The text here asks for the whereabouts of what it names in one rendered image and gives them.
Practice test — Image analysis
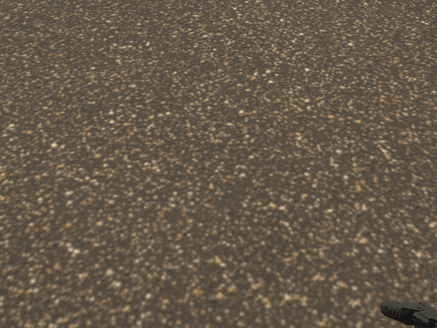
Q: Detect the right robot hand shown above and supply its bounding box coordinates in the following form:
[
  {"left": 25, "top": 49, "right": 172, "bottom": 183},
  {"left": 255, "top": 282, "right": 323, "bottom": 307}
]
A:
[{"left": 381, "top": 301, "right": 437, "bottom": 328}]

